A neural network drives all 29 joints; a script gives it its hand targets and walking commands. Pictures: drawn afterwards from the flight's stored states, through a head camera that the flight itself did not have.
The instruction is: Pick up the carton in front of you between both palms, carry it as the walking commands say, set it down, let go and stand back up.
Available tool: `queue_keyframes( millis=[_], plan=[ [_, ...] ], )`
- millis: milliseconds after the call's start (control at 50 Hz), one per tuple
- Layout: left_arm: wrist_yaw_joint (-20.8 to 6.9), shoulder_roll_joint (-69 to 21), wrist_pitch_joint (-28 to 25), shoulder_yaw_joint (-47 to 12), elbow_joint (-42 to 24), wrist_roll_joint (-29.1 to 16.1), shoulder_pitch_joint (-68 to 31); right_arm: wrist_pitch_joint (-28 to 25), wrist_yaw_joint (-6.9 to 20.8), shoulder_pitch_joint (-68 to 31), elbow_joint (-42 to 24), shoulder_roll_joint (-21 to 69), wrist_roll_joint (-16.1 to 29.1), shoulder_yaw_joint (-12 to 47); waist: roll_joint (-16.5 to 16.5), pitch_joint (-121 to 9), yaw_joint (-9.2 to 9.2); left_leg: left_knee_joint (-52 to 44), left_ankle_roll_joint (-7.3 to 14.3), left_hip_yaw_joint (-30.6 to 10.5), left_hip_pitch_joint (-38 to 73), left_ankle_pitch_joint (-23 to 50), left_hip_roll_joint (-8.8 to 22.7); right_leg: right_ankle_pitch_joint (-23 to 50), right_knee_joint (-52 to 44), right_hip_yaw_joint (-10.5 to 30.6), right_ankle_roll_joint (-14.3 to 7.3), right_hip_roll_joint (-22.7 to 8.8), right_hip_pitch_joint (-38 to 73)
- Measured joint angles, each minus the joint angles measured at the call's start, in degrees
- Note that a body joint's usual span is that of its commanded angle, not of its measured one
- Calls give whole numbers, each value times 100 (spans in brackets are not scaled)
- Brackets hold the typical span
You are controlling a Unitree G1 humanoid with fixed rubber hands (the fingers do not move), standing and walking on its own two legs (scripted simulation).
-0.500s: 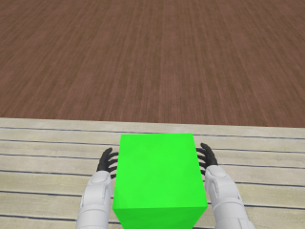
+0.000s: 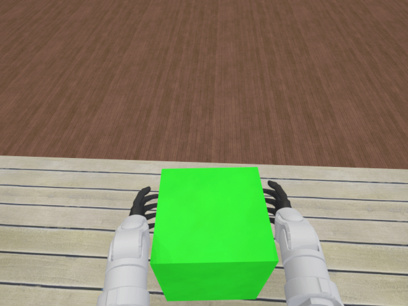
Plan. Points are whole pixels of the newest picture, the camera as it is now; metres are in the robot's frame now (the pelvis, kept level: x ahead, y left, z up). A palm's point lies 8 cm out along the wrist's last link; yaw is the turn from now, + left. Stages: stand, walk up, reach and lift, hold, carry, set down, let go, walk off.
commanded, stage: reach and lift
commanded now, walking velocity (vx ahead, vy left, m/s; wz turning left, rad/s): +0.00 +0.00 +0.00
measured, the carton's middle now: (210, 236) +0.29 +0.00 -0.04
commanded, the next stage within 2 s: hold in 0.56 s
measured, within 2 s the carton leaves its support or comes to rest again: neither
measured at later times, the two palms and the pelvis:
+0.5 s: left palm (137, 218) +0.30 +0.15 +0.03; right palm (283, 211) +0.30 -0.15 +0.04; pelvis +0.02 +0.00 +0.01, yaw +0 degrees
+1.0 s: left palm (136, 218) +0.29 +0.15 +0.05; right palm (286, 211) +0.29 -0.15 +0.05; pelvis +0.00 +0.00 +0.00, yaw +0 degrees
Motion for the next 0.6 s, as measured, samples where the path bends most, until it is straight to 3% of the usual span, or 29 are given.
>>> queue_keyframes(
  millis=[600],
  plan=[
    [24, 88, 463, -483, -746, -174, 516, 470, -32, 528, -767, -53, 161, 487, 5, 26, -2, -508, 19, 11, 591, 95, 44, 93, -506, -29, -26, -41, 591]
  ],
)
